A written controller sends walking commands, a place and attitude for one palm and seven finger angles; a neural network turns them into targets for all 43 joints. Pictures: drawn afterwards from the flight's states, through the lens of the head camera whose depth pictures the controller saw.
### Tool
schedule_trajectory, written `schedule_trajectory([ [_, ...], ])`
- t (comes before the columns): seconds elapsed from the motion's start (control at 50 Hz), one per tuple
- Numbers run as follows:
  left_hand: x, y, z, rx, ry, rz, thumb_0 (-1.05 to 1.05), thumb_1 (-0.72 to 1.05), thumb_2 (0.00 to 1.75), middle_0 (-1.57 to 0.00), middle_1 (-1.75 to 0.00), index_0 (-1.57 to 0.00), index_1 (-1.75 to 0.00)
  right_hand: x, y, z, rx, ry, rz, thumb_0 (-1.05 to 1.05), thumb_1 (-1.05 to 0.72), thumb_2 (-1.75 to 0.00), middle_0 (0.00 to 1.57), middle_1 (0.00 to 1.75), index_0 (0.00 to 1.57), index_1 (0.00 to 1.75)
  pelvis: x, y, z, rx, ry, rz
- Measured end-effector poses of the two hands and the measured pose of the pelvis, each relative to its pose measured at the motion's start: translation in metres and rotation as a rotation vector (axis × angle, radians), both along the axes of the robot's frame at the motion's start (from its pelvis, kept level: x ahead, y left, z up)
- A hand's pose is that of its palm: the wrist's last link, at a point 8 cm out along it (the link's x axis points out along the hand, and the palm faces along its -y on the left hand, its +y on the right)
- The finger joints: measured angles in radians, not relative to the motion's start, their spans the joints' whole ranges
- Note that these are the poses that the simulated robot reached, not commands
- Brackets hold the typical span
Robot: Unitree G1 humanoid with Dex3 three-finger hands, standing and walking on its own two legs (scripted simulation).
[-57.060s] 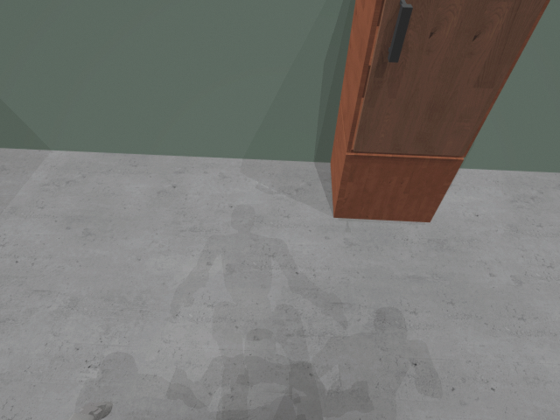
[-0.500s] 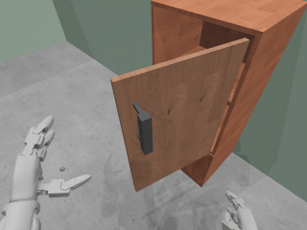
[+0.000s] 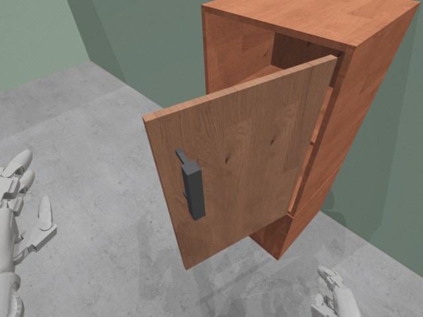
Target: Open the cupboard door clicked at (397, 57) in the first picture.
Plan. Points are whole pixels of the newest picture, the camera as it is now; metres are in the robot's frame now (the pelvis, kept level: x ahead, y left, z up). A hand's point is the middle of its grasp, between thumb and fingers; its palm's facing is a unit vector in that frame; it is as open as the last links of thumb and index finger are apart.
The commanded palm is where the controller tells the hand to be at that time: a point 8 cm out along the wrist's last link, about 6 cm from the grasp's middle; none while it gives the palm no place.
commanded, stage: draw the hand back to the body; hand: left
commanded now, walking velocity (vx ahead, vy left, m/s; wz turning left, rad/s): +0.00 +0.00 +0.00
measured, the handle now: (189, 184) +0.33 +0.09 +0.10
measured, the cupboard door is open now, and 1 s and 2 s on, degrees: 74 74 74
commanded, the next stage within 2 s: step back with the hand held close in 0.26 s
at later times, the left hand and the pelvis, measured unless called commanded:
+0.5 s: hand (47, 223) +0.19 +0.26 +0.16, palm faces +0.45 -0.77 -0.45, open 7.4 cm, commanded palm +0.13 +0.29 +0.17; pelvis -0.01 +0.00 +0.00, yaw -1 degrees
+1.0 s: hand (3, 283) +0.11 +0.28 +0.15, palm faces +0.41 -0.76 -0.51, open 7.4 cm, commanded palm +0.05 +0.32 +0.17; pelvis -0.10 +0.02 -0.02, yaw -1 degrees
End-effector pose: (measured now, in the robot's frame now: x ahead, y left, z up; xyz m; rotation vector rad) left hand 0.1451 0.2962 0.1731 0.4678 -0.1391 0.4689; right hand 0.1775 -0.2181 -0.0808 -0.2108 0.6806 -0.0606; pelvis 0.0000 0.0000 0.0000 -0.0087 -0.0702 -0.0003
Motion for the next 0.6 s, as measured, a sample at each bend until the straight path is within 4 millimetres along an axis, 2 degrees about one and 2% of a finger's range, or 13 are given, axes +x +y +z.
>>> schedule_trajectory([
  [0.16,0.0,-0.007,-0.004,-0.013,0.011,-0.013,0.01,0.87,0.89,-0.21,-0.3,-0.21,-0.3,0.0,-0.001,0.001,0.003,-0.004,0.003,0.02,-0.9,-0.89,0.21,0.3,0.2,0.3,-0.001,-0.003,0.0,0.001,-0.001,0.001],
  [0.42,-0.004,-0.008,0.003,0.006,-0.005,-0.013,0.01,0.89,0.9,-0.22,-0.3,-0.21,-0.3,-0.006,-0.002,-0.001,0.012,0.004,0.002,0.02,-0.9,-0.89,0.21,0.3,0.2,0.3,-0.005,-0.006,0.001,-0.001,-0.003,0.0],
  [0.5,0.0,0.0,0.009,0.064,-0.013,-0.028,0.01,0.89,0.9,-0.22,-0.3,-0.21,-0.3,-0.012,-0.007,0.0,0.009,0.02,-0.026,0.02,-0.9,-0.89,0.21,0.3,0.2,0.3,-0.01,-0.004,0.001,-0.007,0.03,-0.012],
  [0.6,0.004,-0.003,0.001,0.085,0.046,-0.092,0.01,0.89,0.9,-0.21,-0.3,-0.21,-0.3,-0.027,-0.017,0.002,-0.014,0.036,-0.091,0.01,-0.9,-0.89,0.21,0.3,0.2,0.3,-0.021,0.003,0.0,-0.001,0.06,-0.034],
])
